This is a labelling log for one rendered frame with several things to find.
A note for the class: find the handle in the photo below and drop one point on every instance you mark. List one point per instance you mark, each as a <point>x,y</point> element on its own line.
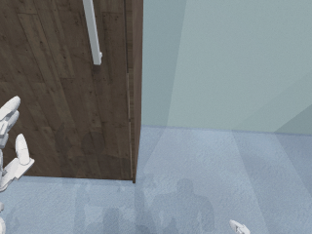
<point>92,30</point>

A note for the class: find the left robot hand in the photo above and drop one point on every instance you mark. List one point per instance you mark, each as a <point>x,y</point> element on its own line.
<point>19,166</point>

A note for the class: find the right robot hand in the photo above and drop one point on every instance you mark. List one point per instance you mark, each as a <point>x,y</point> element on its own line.
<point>239,228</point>

